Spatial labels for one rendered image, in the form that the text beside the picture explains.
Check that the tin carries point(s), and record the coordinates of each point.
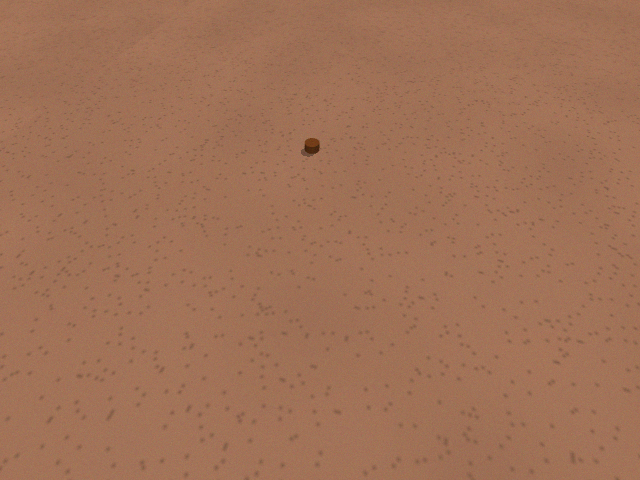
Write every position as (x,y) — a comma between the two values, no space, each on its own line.
(312,145)

